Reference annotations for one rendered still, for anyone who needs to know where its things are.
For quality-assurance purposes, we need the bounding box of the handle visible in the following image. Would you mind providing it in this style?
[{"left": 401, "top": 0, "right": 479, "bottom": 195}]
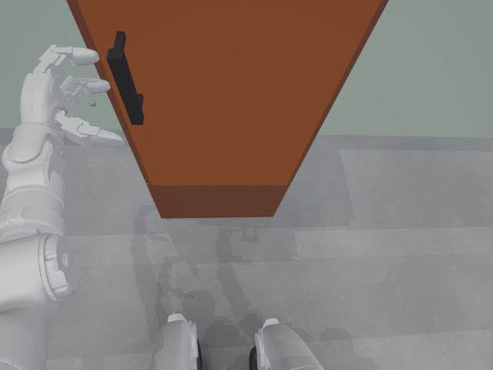
[{"left": 106, "top": 31, "right": 144, "bottom": 125}]

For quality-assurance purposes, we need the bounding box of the robot left hand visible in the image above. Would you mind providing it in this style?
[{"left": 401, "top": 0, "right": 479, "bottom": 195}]
[{"left": 20, "top": 45, "right": 124, "bottom": 148}]

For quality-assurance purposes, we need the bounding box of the cupboard door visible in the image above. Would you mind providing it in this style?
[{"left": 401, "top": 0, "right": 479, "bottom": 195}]
[{"left": 77, "top": 0, "right": 381, "bottom": 186}]

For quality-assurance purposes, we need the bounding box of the right robot thigh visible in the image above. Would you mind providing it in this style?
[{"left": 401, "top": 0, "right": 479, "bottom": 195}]
[{"left": 255, "top": 324, "right": 324, "bottom": 370}]

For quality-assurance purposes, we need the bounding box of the right robot shin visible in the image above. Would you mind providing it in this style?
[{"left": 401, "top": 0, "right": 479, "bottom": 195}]
[{"left": 257, "top": 318, "right": 279, "bottom": 370}]

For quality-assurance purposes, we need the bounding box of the left robot upper arm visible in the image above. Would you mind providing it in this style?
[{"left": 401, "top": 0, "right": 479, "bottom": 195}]
[{"left": 0, "top": 233, "right": 79, "bottom": 370}]

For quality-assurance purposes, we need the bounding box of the left robot forearm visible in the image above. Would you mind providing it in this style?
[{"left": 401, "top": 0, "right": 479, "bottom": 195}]
[{"left": 0, "top": 123, "right": 67, "bottom": 243}]

